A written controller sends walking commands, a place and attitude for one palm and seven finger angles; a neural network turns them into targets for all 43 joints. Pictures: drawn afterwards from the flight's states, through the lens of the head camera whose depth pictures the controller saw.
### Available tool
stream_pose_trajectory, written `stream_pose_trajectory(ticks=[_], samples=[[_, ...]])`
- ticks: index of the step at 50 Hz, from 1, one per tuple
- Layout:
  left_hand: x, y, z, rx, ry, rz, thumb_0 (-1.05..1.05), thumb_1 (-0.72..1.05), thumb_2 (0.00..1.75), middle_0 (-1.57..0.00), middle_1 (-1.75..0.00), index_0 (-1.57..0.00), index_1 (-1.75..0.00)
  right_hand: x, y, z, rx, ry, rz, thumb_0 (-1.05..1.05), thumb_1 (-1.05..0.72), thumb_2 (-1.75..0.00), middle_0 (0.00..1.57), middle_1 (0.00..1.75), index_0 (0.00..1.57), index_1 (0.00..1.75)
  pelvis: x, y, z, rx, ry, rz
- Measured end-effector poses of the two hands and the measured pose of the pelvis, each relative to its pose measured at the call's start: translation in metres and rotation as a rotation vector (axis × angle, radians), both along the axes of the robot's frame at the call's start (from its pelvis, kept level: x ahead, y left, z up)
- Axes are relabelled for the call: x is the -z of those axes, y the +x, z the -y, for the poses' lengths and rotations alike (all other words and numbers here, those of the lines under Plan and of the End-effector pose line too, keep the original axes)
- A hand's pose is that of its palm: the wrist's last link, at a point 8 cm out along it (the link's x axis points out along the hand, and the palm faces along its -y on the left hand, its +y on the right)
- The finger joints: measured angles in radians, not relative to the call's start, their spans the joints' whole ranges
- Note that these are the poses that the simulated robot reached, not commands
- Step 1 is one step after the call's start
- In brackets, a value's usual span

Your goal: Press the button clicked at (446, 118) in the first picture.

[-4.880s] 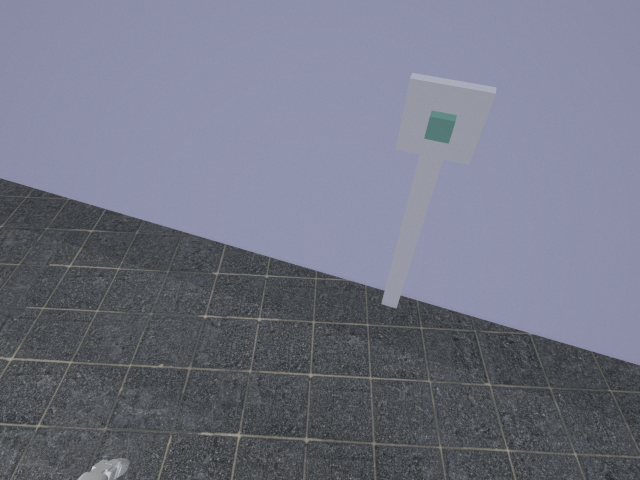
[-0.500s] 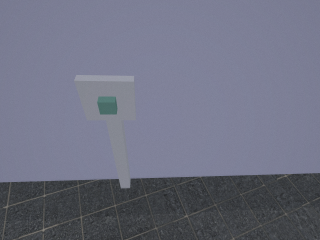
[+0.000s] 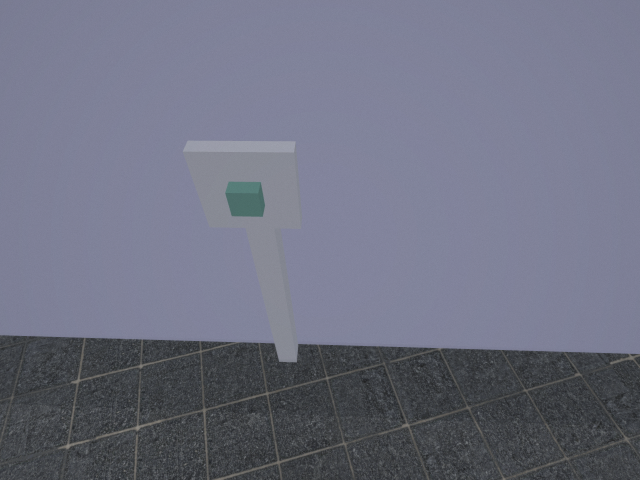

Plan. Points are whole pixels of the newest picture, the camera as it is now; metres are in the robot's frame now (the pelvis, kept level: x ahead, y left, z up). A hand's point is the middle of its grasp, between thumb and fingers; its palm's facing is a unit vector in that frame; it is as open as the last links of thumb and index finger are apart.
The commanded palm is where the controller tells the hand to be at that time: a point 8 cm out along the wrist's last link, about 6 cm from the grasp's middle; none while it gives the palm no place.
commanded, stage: come to a stop and stand still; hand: left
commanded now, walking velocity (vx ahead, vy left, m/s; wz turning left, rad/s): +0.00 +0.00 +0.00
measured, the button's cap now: (246, 198) +0.54 +0.19 +0.01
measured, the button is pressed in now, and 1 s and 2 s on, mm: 0 0 0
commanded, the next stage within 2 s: look again from close up in 1.16 s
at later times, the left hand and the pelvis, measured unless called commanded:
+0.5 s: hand out of the picture +0.03 +0.22 -0.18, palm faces -0.01 -0.98 -0.21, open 7.4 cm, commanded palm none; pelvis +0.00 +0.04 +0.00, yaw -2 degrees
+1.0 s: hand out of the picture -0.07 +0.17 -0.18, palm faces +0.00 -0.99 -0.16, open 7.4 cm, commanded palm none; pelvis -0.03 +0.01 +0.00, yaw -2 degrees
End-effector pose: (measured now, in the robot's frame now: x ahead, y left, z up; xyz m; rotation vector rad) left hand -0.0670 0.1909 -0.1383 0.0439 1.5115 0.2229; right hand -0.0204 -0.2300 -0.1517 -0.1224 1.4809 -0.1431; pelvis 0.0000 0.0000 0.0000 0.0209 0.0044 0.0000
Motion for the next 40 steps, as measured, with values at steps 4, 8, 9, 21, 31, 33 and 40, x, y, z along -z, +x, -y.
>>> stream_pose_trajectory(ticks=[4,8,9,21,31,33,40], samples=[[0.018,-0.007,-0.020,-0.007,-0.028,-0.061,0.01,0.90,0.90,-0.20,-0.30,-0.20,-0.30,0.001,0.050,-0.019,-0.021,-0.042,0.134,0.01,-0.92,-0.90,0.20,0.29,0.20,0.30,0.011,0.008,-0.019,0.004,-0.019,0.009],[0.026,0.007,-0.040,0.023,-0.028,-0.063,0.01,0.91,0.90,-0.20,-0.30,-0.20,-0.30,-0.008,0.083,-0.032,-0.026,-0.068,0.225,0.01,-0.94,-0.90,0.20,0.29,0.20,0.30,0.011,0.015,-0.030,0.032,-0.009,0.019],[0.027,0.013,-0.045,0.034,-0.025,-0.053,0.01,0.91,0.90,-0.20,-0.30,-0.20,-0.30,-0.009,0.088,-0.035,-0.026,-0.068,0.241,0.01,-0.93,-0.90,0.20,0.29,0.20,0.30,0.011,0.015,-0.032,0.036,-0.008,0.020],[0.016,0.086,-0.079,0.143,0.036,0.129,0.00,0.91,0.90,-0.20,-0.29,-0.20,-0.30,-0.010,0.076,-0.048,0.021,-0.051,0.257,-0.01,-0.94,-0.90,0.20,0.30,0.20,0.30,0.005,0.006,-0.045,0.046,-0.012,0.029],[0.009,0.089,-0.076,0.169,0.051,0.172,0.00,0.91,0.90,-0.20,-0.29,-0.20,-0.30,-0.005,-0.001,-0.039,0.052,-0.039,0.101,0.00,-0.92,-0.90,0.20,0.30,0.20,0.30,0.002,-0.009,-0.038,0.040,-0.010,0.047],[0.009,0.081,-0.072,0.170,0.048,0.158,0.00,0.91,0.90,-0.20,-0.29,-0.20,-0.30,-0.004,-0.015,-0.040,0.060,-0.030,0.071,0.00,-0.92,-0.90,0.20,0.30,0.20,0.30,0.002,-0.013,-0.035,0.039,-0.010,0.048],[0.009,0.043,-0.055,0.154,0.028,0.085,0.00,0.91,0.90,-0.20,-0.29,-0.20,-0.30,-0.002,-0.051,-0.041,0.080,-0.001,0.003,0.00,-0.91,-0.90,0.20,0.30,0.20,0.30,0.001,-0.024,-0.026,0.037,-0.013,0.050]])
